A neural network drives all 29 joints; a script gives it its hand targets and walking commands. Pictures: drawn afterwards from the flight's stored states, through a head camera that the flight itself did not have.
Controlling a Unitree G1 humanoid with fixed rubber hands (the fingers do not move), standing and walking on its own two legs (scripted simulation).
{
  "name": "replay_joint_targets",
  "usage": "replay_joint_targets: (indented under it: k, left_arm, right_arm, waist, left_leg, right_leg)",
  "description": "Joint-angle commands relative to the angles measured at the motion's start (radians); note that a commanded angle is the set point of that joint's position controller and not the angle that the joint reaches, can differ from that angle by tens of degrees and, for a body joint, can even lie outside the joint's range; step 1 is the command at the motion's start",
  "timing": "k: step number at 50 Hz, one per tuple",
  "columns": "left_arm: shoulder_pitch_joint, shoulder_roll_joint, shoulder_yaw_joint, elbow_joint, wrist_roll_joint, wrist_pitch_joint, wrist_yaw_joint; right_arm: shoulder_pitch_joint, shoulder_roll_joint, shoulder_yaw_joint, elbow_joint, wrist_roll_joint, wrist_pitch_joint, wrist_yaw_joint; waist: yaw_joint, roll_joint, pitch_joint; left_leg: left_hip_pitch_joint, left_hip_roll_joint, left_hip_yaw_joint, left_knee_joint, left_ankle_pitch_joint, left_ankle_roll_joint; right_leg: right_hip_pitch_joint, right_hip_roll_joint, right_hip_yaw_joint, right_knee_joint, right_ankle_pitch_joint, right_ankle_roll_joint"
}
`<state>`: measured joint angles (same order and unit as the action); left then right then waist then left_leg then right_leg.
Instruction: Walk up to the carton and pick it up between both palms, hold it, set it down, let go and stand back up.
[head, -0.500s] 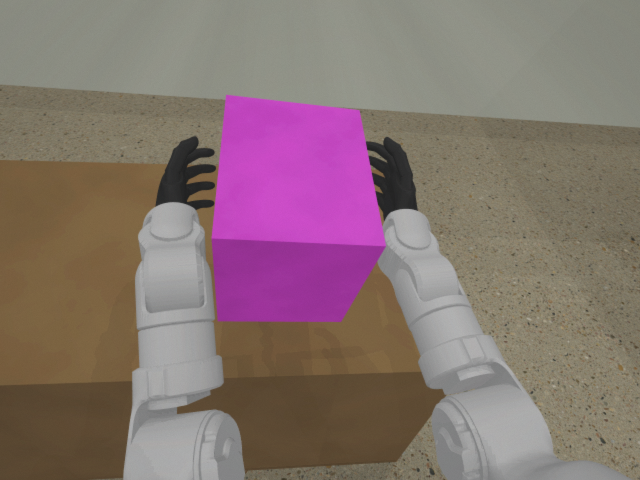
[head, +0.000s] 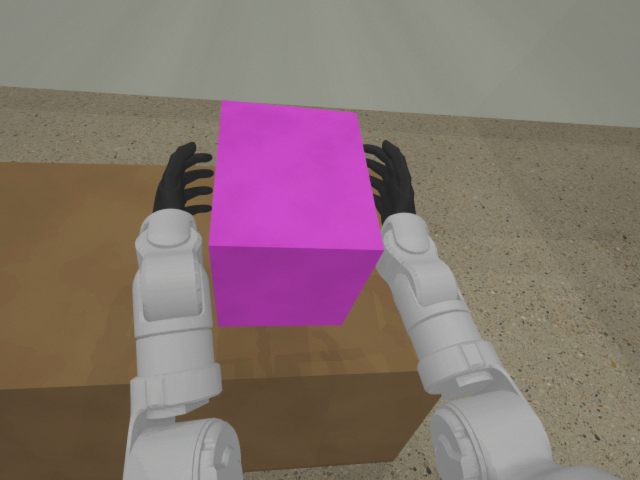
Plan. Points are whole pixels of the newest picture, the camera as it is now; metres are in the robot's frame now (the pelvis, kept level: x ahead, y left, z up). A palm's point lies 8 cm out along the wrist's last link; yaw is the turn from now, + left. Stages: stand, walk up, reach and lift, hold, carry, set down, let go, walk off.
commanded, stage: hold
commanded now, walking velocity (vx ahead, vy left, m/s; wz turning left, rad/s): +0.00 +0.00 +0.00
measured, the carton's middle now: (286, 220) +0.39 +0.01 +0.14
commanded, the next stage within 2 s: set down in 1.78 s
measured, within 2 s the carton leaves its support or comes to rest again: neither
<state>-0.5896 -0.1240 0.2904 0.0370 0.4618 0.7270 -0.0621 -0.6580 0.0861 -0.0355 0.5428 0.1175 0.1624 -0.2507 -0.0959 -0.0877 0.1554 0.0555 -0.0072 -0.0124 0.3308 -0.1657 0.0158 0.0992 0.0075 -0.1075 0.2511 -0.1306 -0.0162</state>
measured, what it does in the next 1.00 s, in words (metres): stands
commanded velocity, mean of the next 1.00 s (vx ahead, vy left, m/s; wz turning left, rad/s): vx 0.00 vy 0.00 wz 0.00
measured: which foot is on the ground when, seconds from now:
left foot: down 0.00-1.00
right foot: down 0.00-1.00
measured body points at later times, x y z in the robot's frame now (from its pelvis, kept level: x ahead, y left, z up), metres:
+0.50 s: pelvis +0.00 +0.00 +0.00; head -0.02 +0.04 +0.45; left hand +0.38 +0.14 +0.18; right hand +0.38 -0.12 +0.17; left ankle +0.03 +0.11 -0.75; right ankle +0.02 -0.10 -0.75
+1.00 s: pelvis +0.00 +0.00 +0.00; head -0.02 +0.03 +0.45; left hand +0.37 +0.14 +0.18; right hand +0.37 -0.12 +0.17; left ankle +0.03 +0.11 -0.75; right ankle +0.02 -0.10 -0.75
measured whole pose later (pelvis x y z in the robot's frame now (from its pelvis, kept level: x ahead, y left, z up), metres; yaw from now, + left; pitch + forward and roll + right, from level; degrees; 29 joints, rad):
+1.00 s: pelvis +0.00 +0.00 +0.00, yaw -1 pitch -13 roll -1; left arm -0.58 -0.13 0.28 0.00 0.46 0.75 -0.06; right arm -0.64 0.08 -0.03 0.49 0.11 0.18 -0.25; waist -0.08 -0.07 0.17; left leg 0.06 -0.01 0.00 0.33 -0.16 0.02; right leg 0.09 0.00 -0.09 0.26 -0.13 -0.01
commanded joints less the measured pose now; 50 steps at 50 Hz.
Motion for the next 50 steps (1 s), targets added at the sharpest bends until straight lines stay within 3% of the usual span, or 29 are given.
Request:
replay_joint_targets:
  k: [1, 7, 12, 19, 26, 33, 37, 41, 43, 48, 50]
  left_arm:
    - [-0.585, -0.443, -0.425, -0.055, -0.142, -0.038, -0.124]
    - [-0.584, -0.449, -0.443, -0.069, -0.155, -0.039, -0.108]
    - [-0.555, -0.435, -0.399, -0.013, -0.132, -0.028, -0.103]
    - [-0.556, -0.439, -0.399, -0.044, -0.138, -0.022, -0.113]
    - [-0.546, -0.442, -0.437, -0.074, -0.142, -0.022, -0.116]
    - [-0.504, -0.438, -0.462, -0.124, -0.147, -0.020, -0.119]
    - [-0.482, -0.429, -0.419, -0.090, -0.123, -0.008, -0.120]
    - [-0.548, -0.436, -0.445, -0.114, -0.149, -0.016, -0.115]
    - [-0.537, -0.437, -0.448, -0.129, -0.151, -0.022, -0.114]
    - [-0.552, -0.433, -0.427, -0.050, -0.153, -0.022, -0.119]
    - [-0.558, -0.428, -0.418, -0.048, -0.150, -0.021, -0.120]
  right_arm:
    - [-0.625, 0.446, 0.328, -0.258, 0.024, -0.044, 0.099]
    - [-0.685, 0.446, 0.349, -0.326, 0.024, -0.065, 0.113]
    - [-0.664, 0.431, 0.324, -0.281, 0.000, -0.062, 0.124]
    - [-0.649, 0.442, 0.333, -0.298, 0.005, -0.060, 0.111]
    - [-0.596, 0.434, 0.332, -0.268, 0.022, -0.045, 0.102]
    - [-0.592, 0.438, 0.393, -0.350, 0.056, -0.042, 0.089]
    - [-0.584, 0.438, 0.385, -0.317, 0.047, -0.029, 0.098]
    - [-0.627, 0.439, 0.374, -0.340, 0.035, -0.042, 0.105]
    - [-0.614, 0.453, 0.393, -0.352, 0.038, -0.045, 0.099]
    - [-0.626, 0.438, 0.340, -0.306, 0.003, -0.042, 0.106]
    - [-0.647, 0.446, 0.343, -0.320, 0.001, -0.047, 0.110]
  waist:
    - [-0.021, 0.118, -0.357]
    - [0.004, 0.115, -0.412]
    - [0.024, 0.086, -0.365]
    - [0.003, 0.070, -0.410]
    - [-0.030, 0.114, -0.384]
    - [-0.017, 0.112, -0.410]
    - [0.009, 0.099, -0.336]
    - [0.004, 0.093, -0.370]
    - [0.000, 0.082, -0.404]
    - [-0.007, 0.079, -0.368]
    - [0.007, 0.076, -0.389]
  left_leg:
    - [0.016, -0.014, 0.069, -0.055, 0.176, -0.028]
    - [0.031, 0.000, 0.070, -0.044, 0.195, -0.018]
    - [0.001, 0.003, 0.082, -0.072, 0.109, 0.006]
    - [0.035, -0.009, 0.083, -0.051, 0.161, 0.003]
    - [0.052, -0.007, 0.071, -0.038, 0.210, -0.025]
    - [0.069, -0.015, 0.067, -0.012, 0.298, -0.033]
    - [0.025, -0.007, 0.072, -0.045, 0.229, -0.016]
    - [0.040, -0.003, 0.073, -0.046, 0.219, -0.019]
    - [0.060, -0.007, 0.073, -0.030, 0.252, -0.014]
    - [0.022, -0.004, 0.076, -0.063, 0.112, -0.001]
    - [0.001, -0.006, 0.081, -0.067, 0.099, 0.008]
  right_leg:
    - [0.091, 0.014, -0.037, -0.002, 0.107, 0.059]
    - [0.077, 0.022, -0.041, 0.011, 0.099, 0.050]
    - [0.064, 0.021, -0.034, -0.005, 0.026, 0.046]
    - [0.098, 0.018, -0.029, -0.006, 0.111, 0.055]
    - [0.101, 0.023, -0.033, 0.003, 0.136, 0.052]
    - [0.136, 0.022, -0.031, 0.017, 0.233, 0.060]
    - [0.121, 0.022, -0.028, 0.008, 0.148, 0.051]
    - [0.088, 0.026, -0.034, 0.002, 0.114, 0.051]
    - [0.107, 0.022, -0.029, 0.008, 0.181, 0.057]
    - [0.071, 0.013, -0.026, -0.009, 0.070, 0.052]
    - [0.093, 0.011, -0.026, -0.005, 0.065, 0.052]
